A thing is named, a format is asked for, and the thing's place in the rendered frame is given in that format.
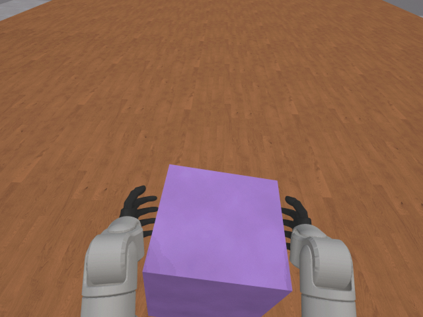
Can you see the left robot forearm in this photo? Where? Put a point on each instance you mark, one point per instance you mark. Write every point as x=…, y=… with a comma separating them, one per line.
x=110, y=270

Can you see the robot left hand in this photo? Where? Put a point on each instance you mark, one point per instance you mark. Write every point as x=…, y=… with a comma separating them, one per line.
x=132, y=203

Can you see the carton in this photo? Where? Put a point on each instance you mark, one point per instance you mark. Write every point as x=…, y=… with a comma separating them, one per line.
x=218, y=247

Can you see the robot right hand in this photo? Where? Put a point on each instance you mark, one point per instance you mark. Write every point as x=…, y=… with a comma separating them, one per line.
x=299, y=216

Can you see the right robot forearm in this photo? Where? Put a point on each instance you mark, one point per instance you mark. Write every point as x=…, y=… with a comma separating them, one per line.
x=325, y=271

